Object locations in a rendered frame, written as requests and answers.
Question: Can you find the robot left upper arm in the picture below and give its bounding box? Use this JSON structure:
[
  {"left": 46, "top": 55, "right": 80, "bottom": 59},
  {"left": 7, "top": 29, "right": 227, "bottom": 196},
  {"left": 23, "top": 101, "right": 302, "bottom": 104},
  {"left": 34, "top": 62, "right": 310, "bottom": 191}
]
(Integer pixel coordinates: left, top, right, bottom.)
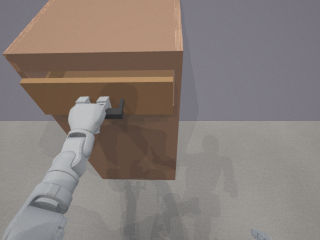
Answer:
[{"left": 7, "top": 205, "right": 68, "bottom": 240}]

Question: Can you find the left robot hand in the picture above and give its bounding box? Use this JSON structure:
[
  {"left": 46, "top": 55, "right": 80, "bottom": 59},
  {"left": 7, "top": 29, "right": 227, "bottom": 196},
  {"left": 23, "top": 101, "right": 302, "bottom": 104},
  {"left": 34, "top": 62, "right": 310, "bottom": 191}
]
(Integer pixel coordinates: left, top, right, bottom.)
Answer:
[{"left": 68, "top": 96, "right": 112, "bottom": 135}]

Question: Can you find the drawer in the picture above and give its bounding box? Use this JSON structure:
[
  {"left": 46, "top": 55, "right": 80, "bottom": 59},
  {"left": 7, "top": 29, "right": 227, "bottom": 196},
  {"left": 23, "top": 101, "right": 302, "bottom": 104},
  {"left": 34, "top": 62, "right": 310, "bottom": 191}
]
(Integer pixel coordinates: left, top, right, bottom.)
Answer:
[{"left": 19, "top": 70, "right": 173, "bottom": 115}]

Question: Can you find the right robot hand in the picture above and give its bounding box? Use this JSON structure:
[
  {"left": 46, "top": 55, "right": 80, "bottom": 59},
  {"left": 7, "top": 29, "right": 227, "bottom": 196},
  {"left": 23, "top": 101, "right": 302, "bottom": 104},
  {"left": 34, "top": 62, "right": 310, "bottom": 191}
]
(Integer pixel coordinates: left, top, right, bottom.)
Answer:
[{"left": 251, "top": 228, "right": 272, "bottom": 240}]

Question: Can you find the handle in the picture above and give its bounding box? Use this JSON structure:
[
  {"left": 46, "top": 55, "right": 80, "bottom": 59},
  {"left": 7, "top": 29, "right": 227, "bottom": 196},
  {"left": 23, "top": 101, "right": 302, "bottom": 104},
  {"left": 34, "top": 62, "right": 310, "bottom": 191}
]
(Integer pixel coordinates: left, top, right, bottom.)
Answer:
[{"left": 104, "top": 99, "right": 125, "bottom": 119}]

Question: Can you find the cabinet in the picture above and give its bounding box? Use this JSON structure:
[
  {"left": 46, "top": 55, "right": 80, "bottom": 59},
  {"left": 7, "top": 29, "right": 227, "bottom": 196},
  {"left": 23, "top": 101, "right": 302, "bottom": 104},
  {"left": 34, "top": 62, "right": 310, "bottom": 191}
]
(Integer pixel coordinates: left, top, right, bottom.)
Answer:
[{"left": 3, "top": 0, "right": 184, "bottom": 180}]

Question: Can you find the left robot forearm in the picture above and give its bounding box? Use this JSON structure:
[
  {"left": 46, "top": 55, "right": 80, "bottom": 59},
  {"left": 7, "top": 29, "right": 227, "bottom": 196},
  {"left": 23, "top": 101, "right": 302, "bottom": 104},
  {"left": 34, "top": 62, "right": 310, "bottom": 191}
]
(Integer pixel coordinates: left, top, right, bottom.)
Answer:
[{"left": 2, "top": 129, "right": 95, "bottom": 240}]

